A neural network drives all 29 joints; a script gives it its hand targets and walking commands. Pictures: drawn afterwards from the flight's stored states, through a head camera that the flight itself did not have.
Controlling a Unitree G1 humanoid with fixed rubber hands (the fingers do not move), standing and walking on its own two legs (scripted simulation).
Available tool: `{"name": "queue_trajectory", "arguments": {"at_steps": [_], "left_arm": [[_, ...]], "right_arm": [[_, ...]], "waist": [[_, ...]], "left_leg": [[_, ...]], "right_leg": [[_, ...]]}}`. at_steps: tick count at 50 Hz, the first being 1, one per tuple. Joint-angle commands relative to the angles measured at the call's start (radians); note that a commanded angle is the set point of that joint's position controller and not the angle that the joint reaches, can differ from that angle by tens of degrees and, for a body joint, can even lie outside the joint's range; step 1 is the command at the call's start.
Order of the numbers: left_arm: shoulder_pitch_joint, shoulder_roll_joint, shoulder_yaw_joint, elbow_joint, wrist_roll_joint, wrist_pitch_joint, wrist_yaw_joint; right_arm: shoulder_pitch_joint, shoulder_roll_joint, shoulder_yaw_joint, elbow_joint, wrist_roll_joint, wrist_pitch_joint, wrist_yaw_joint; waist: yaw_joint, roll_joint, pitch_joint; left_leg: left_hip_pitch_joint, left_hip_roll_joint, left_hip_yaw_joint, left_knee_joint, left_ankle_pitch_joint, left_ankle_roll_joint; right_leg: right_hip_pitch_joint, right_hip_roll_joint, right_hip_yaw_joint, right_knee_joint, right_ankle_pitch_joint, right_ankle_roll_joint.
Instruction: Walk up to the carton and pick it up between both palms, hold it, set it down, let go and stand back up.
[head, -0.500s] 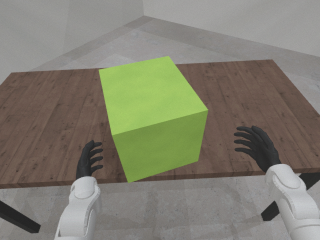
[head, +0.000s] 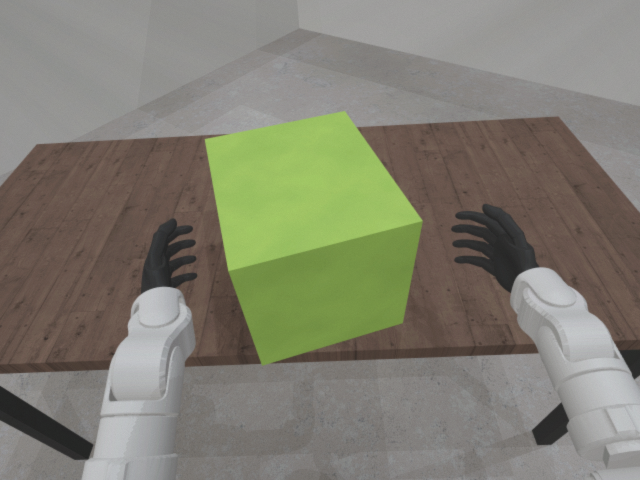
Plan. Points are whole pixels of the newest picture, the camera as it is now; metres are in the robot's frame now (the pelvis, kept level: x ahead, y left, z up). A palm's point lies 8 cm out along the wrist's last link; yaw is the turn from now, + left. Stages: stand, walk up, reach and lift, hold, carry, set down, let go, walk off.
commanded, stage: reach and lift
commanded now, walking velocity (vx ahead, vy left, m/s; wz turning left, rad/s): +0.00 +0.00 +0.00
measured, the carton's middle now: (305, 232) +0.50 +0.09 +0.02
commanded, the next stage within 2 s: none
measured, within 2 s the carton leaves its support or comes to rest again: neither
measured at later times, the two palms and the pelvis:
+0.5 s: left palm (147, 247) +0.35 +0.25 +0.15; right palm (485, 211) +0.44 -0.16 +0.14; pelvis +0.00 +0.00 +0.00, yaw +0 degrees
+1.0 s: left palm (155, 220) +0.40 +0.25 +0.14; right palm (458, 181) +0.49 -0.13 +0.14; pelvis +0.01 +0.00 +0.00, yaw +0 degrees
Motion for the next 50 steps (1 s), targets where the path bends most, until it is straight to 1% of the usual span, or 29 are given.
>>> {"name": "queue_trajectory", "arguments": {"at_steps": [1,3,6,10,13,14,15,16,17,18,20,22,23,24,25,26,27,28,29,30,31,34,36,38,44,45,46,47,50], "left_arm": [[-0.483,0.156,0.125,-0.031,-0.161,-0.042,-0.024],[-0.507,0.168,0.128,-0.006,-0.164,-0.041,-0.025],[-0.565,0.177,0.118,0.017,-0.171,-0.043,-0.024],[-0.650,0.194,0.116,0.042,-0.177,-0.045,-0.019],[-0.683,0.206,0.103,0.093,-0.190,-0.046,-0.019],[-0.703,0.214,0.108,0.103,-0.188,-0.050,-0.018],[-0.700,0.219,0.107,0.118,-0.185,-0.049,-0.019],[-0.733,0.222,0.104,0.125,-0.188,-0.052,-0.018],[-0.740,0.222,0.105,0.153,-0.185,-0.052,-0.015],[-0.773,0.229,0.098,0.158,-0.199,-0.055,-0.014],[-0.791,0.245,0.099,0.208,-0.206,-0.064,-0.011],[-0.829,0.253,0.091,0.217,-0.215,-0.073,-0.007],[-0.832,0.257,0.093,0.210,-0.217,-0.078,-0.008],[-0.844,0.256,0.090,0.237,-0.213,-0.078,-0.008],[-0.862,0.267,0.092,0.259,-0.220,-0.082,-0.010],[-0.873,0.275,0.090,0.268,-0.219,-0.085,-0.011],[-0.878,0.272,0.083,0.295,-0.220,-0.088,-0.012],[-0.904,0.277,0.075,0.293,-0.222,-0.096,-0.011],[-0.898,0.274,0.078,0.305,-0.224,-0.101,-0.011],[-0.934,0.283,0.071,0.314,-0.229,-0.106,-0.014],[-0.920,0.284,0.069,0.313,-0.232,-0.109,-0.012],[-0.929,0.290,0.074,0.319,-0.229,-0.120,-0.016],[-0.952,0.294,0.067,0.331,-0.236,-0.126,-0.023],[-0.972,0.302,0.065,0.349,-0.241,-0.137,-0.026],[-0.983,0.322,0.078,0.382,-0.240,-0.175,-0.036],[-0.977,0.316,0.080,0.383,-0.236,-0.179,-0.037],[-0.969,0.310,0.079,0.392,-0.233,-0.188,-0.040],[-0.955,0.315,0.080,0.417,-0.227,-0.193,-0.045],[-0.939,0.298,0.089,0.461,-0.214,-0.222,-0.051]], "right_arm": [[-0.627,-0.308,-0.013,-0.111,0.135,-0.036,-0.018],[-0.647,-0.307,-0.008,-0.081,0.139,-0.030,-0.019],[-0.681,-0.304,-0.001,-0.008,0.139,-0.017,-0.014],[-0.764,-0.311,-0.006,0.024,0.147,-0.015,-0.012],[-0.807,-0.308,0.001,0.055,0.149,-0.008,-0.012],[-0.832,-0.307,0.008,0.063,0.151,-0.010,-0.011],[-0.832,-0.299,0.016,0.095,0.149,-0.005,-0.009],[-0.854,-0.307,0.011,0.092,0.152,-0.004,-0.010],[-0.859,-0.302,0.011,0.135,0.149,0.002,-0.006],[-0.893,-0.309,0.012,0.123,0.154,0.001,-0.005],[-0.916,-0.302,0.020,0.160,0.152,0.006,-0.001],[-0.949,-0.299,0.023,0.171,0.163,0.007,0.001],[-0.954,-0.298,0.026,0.169,0.163,0.005,0.000],[-0.973,-0.294,0.032,0.185,0.169,0.005,0.000],[-0.988,-0.297,0.040,0.194,0.170,0.007,0.000],[-1.008,-0.297,0.043,0.184,0.172,0.005,-0.002],[-1.009,-0.290,0.044,0.205,0.174,0.006,-0.002],[-1.028,-0.293,0.042,0.210,0.172,0.003,-0.001],[-1.026,-0.289,0.047,0.224,0.174,0.001,-0.002],[-1.059,-0.293,0.048,0.228,0.174,0.002,-0.001],[-1.047,-0.295,0.047,0.229,0.176,0.000,-0.003],[-1.077,-0.301,0.051,0.219,0.176,-0.012,-0.010],[-1.092,-0.299,0.045,0.248,0.168,-0.011,-0.013],[-1.113,-0.291,0.050,0.252,0.169,-0.013,-0.015],[-1.153,-0.269,0.071,0.258,0.176,-0.032,-0.027],[-1.149,-0.278,0.069,0.275,0.174,-0.036,-0.026],[-1.143,-0.265,0.074,0.282,0.169,-0.040,-0.027],[-1.139,-0.263,0.084,0.296,0.169,-0.042,-0.027],[-1.131,-0.244,0.093,0.333,0.163,-0.064,-0.024]], "waist": [[0.127,-0.113,-0.431],[0.134,-0.116,-0.443],[0.135,-0.086,-0.446],[0.141,-0.066,-0.490],[0.140,-0.069,-0.506],[0.148,-0.069,-0.511],[0.148,-0.070,-0.496],[0.150,-0.056,-0.514],[0.150,-0.050,-0.498],[0.152,-0.049,-0.525],[0.157,-0.067,-0.510],[0.163,-0.051,-0.547],[0.168,-0.051,-0.570],[0.172,-0.043,-0.565],[0.174,-0.058,-0.575],[0.177,-0.058,-0.597],[0.177,-0.053,-0.590],[0.171,-0.051,-0.603],[0.180,-0.040,-0.614],[0.176,-0.042,-0.630],[0.180,-0.036,-0.651],[0.184,-0.051,-0.701],[0.172,-0.054,-0.724],[0.169,-0.059,-0.749],[0.184,-0.073,-0.839],[0.185,-0.063,-0.847],[0.183,-0.077,-0.845],[0.193,-0.070,-0.836],[0.200,-0.077,-0.827]], "left_leg": [[-0.152,-0.060,0.083,-0.172,0.160,-0.005],[-0.159,-0.060,0.082,-0.168,0.160,-0.007],[-0.149,-0.056,0.084,-0.165,0.169,-0.011],[-0.163,-0.055,0.083,-0.153,0.181,-0.017],[-0.176,-0.055,0.083,-0.146,0.174,-0.016],[-0.186,-0.056,0.084,-0.140,0.180,-0.018],[-0.184,-0.055,0.083,-0.140,0.182,-0.017],[-0.190,-0.054,0.083,-0.139,0.173,-0.019],[-0.192,-0.051,0.083,-0.140,0.165,-0.021],[-0.198,-0.051,0.084,-0.139,0.166,-0.021],[-0.215,-0.049,0.082,-0.131,0.146,-0.017],[-0.221,-0.049,0.085,-0.125,0.159,-0.019],[-0.211,-0.048,0.087,-0.122,0.187,-0.021],[-0.214,-0.049,0.083,-0.120,0.192,-0.022],[-0.231,-0.048,0.088,-0.118,0.185,-0.021],[-0.233,-0.050,0.085,-0.119,0.194,-0.020],[-0.241,-0.049,0.087,-0.118,0.189,-0.022],[-0.243,-0.049,0.085,-0.117,0.189,-0.023],[-0.241,-0.048,0.086,-0.115,0.199,-0.025],[-0.244,-0.048,0.085,-0.114,0.205,-0.025],[-0.236,-0.047,0.086,-0.111,0.225,-0.028],[-0.244,-0.050,0.086,-0.102,0.275,-0.034],[-0.257,-0.052,0.084,-0.105,0.282,-0.036],[-0.274,-0.054,0.084,-0.104,0.286,-0.037],[-0.321,-0.062,0.088,-0.095,0.335,-0.039],[-0.320,-0.062,0.088,-0.100,0.339,-0.042],[-0.323,-0.060,0.088,-0.098,0.345,-0.042],[-0.328,-0.060,0.088,-0.100,0.348,-0.044],[-0.344,-0.058,0.089,-0.097,0.349,-0.043]], "right_leg": [[0.401,-0.033,0.206,-0.272,0.354,0.083],[0.400,-0.034,0.208,-0.268,0.362,0.087],[0.373,-0.027,0.195,-0.265,0.339,0.083],[0.373,-0.021,0.189,-0.252,0.347,0.078],[0.365,-0.019,0.185,-0.248,0.341,0.077],[0.374,-0.022,0.189,-0.242,0.357,0.079],[0.373,-0.023,0.190,-0.244,0.352,0.081],[0.371,-0.021,0.186,-0.242,0.341,0.078],[0.354,-0.018,0.180,-0.241,0.326,0.076],[0.354,-0.018,0.178,-0.240,0.321,0.075],[0.345,-0.020,0.186,-0.239,0.278,0.076],[0.350,-0.018,0.186,-0.230,0.293,0.075],[0.360,-0.013,0.176,-0.223,0.334,0.073],[0.361,-0.013,0.173,-0.222,0.352,0.073],[0.366,-0.014,0.173,-0.216,0.368,0.078],[0.380,-0.014,0.174,-0.216,0.381,0.080],[0.371,-0.013,0.168,-0.212,0.384,0.080],[0.374,-0.013,0.169,-0.209,0.392,0.081],[0.378,-0.013,0.166,-0.206,0.418,0.077],[0.380,-0.013,0.163,-0.205,0.426,0.078],[0.390,-0.009,0.158,-0.199,0.462,0.078],[0.426,-0.005,0.152,-0.182,0.571,0.086],[0.434,-0.010,0.148,-0.178,0.619,0.092],[0.450,-0.012,0.149,-0.172,0.655,0.096],[0.518,-0.018,0.151,-0.134,0.826,0.116],[0.516,-0.019,0.148,-0.132,0.841,0.117],[0.516,-0.015,0.142,-0.130,0.846,0.118],[0.511,-0.016,0.143,-0.128,0.854,0.121],[0.504,-0.015,0.137,-0.126,0.839,0.119]]}}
